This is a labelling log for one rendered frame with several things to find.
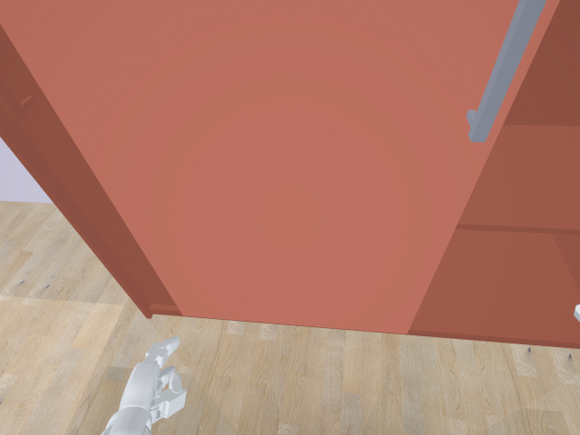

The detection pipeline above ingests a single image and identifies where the handle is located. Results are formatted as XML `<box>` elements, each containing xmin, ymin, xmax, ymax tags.
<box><xmin>0</xmin><ymin>76</ymin><xmax>27</xmax><ymax>121</ymax></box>
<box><xmin>466</xmin><ymin>0</ymin><xmax>546</xmax><ymax>142</ymax></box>

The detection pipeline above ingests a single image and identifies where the left robot hand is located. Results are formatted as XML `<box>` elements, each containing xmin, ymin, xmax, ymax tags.
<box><xmin>119</xmin><ymin>336</ymin><xmax>187</xmax><ymax>424</ymax></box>

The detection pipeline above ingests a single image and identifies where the robot left forearm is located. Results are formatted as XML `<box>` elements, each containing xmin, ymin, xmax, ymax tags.
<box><xmin>101</xmin><ymin>407</ymin><xmax>152</xmax><ymax>435</ymax></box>

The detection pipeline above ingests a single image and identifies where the wardrobe door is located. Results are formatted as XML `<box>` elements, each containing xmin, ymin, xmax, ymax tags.
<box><xmin>0</xmin><ymin>25</ymin><xmax>176</xmax><ymax>305</ymax></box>
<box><xmin>0</xmin><ymin>0</ymin><xmax>560</xmax><ymax>334</ymax></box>

